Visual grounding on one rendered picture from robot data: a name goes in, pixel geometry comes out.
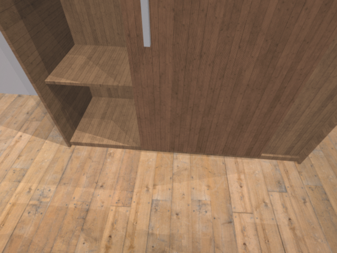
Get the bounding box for wardrobe door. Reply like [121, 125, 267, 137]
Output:
[120, 0, 337, 157]
[263, 35, 337, 156]

